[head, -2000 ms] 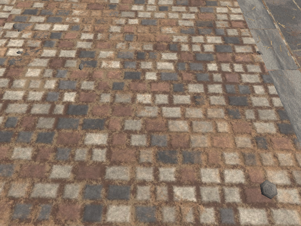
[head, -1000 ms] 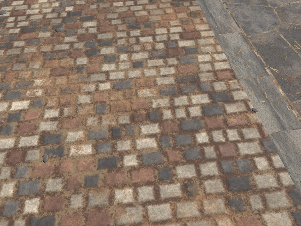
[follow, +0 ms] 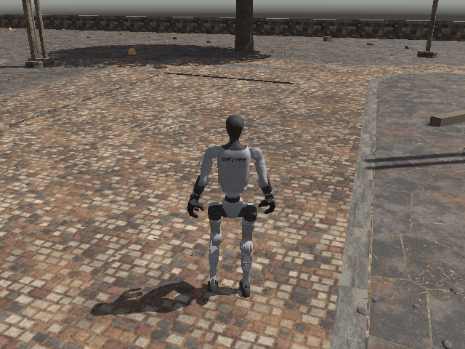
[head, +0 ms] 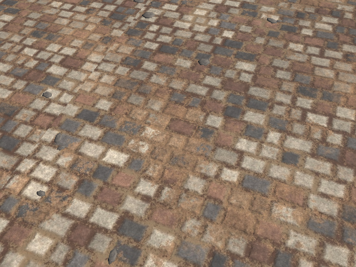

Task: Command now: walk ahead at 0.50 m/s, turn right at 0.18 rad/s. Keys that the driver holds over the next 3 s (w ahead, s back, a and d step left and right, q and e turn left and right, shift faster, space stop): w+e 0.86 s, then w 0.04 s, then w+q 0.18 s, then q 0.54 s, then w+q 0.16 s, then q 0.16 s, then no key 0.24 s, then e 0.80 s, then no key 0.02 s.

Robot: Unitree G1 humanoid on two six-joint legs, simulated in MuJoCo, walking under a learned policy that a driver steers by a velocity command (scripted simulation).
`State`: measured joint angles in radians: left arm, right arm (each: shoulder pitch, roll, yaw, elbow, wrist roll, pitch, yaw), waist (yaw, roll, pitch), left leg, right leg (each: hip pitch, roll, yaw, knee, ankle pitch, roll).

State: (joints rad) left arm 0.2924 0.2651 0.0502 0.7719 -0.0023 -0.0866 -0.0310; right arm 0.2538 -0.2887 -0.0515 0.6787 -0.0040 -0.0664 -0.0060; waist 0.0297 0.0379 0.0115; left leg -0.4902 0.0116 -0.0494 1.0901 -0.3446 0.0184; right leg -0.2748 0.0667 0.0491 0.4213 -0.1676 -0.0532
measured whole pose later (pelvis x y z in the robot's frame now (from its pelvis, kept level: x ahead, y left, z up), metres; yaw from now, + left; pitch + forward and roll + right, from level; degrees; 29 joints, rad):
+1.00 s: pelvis +0.47 -0.14 +0.00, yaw -32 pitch +1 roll +0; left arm 0.29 0.27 0.05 0.68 0.00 -0.05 -0.02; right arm 0.17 -0.32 -0.05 0.73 0.00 -0.09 0.00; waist 0.02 0.04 0.05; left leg -0.64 0.12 -0.04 1.04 -0.23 -0.03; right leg -0.22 0.11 0.03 0.36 -0.16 -0.10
